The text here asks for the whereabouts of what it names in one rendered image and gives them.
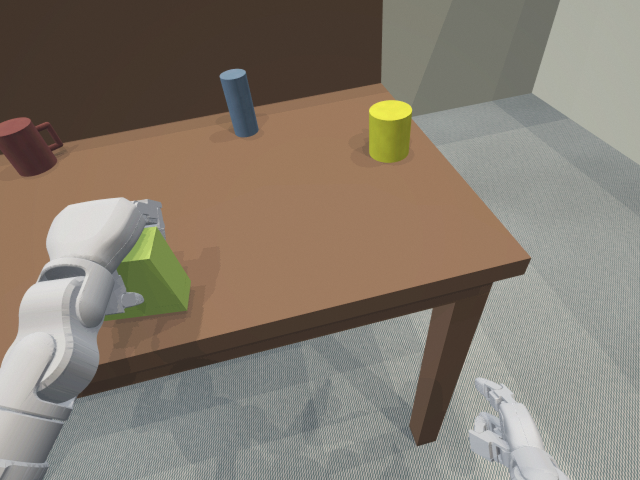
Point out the left robot hand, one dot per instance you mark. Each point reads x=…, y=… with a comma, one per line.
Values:
x=104, y=232

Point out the robot right forearm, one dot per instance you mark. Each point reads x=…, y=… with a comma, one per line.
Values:
x=531, y=463

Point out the sponge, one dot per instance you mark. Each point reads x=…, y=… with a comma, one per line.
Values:
x=152, y=270

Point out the right robot hand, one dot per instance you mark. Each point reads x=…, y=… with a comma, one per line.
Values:
x=495, y=438

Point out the table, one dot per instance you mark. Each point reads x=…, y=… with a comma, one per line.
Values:
x=290, y=234

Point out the robot left forearm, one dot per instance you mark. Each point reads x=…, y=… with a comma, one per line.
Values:
x=53, y=359

